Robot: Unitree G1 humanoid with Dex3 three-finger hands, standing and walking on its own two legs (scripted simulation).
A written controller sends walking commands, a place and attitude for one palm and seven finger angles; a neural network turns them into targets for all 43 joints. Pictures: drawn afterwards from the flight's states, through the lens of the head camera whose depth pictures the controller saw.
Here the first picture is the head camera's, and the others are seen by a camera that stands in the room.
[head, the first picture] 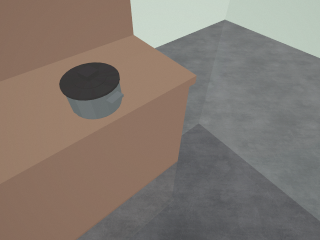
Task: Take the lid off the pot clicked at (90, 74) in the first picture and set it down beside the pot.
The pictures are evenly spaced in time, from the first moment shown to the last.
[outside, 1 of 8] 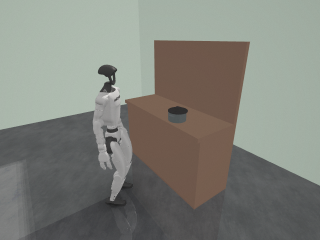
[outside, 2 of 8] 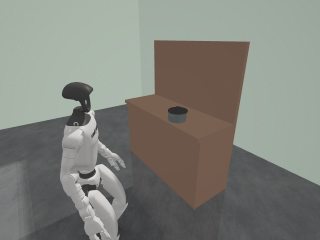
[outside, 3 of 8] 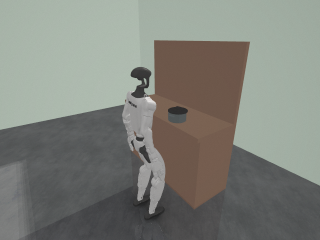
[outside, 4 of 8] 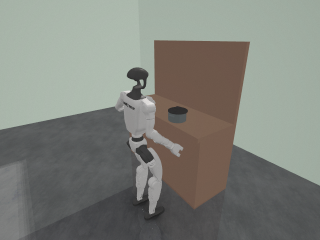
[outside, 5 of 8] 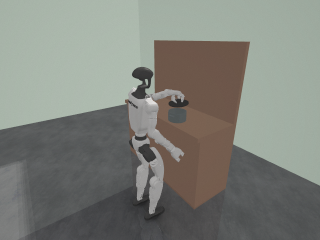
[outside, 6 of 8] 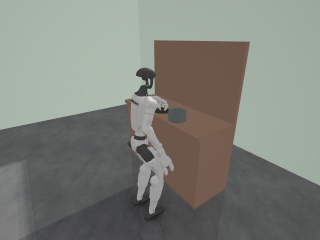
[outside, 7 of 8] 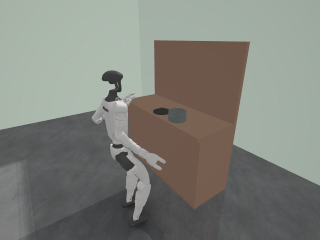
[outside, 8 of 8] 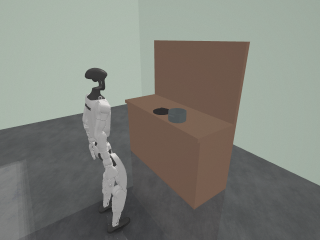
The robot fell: no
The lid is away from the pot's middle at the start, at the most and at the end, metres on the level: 0.00 0.26 0.24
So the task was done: yes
